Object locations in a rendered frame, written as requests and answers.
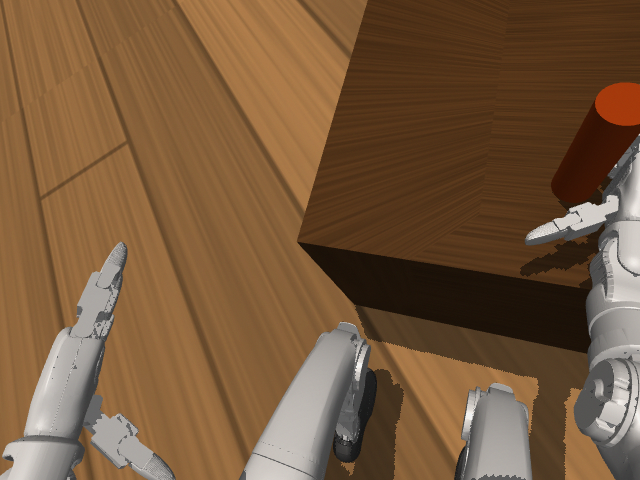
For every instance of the can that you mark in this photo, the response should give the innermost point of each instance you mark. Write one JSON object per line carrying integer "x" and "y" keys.
{"x": 608, "y": 130}

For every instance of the left robot arm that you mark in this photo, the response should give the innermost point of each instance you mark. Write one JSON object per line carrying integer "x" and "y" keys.
{"x": 42, "y": 458}

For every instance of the left robot foot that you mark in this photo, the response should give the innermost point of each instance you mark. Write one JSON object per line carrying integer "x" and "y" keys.
{"x": 348, "y": 451}

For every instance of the left robot hand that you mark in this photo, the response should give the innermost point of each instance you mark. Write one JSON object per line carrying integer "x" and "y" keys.
{"x": 64, "y": 400}

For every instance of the right robot arm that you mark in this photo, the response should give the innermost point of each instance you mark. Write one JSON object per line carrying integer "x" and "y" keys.
{"x": 608, "y": 408}

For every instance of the right robot hand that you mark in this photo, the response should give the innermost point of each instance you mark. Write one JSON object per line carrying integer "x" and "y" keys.
{"x": 620, "y": 201}

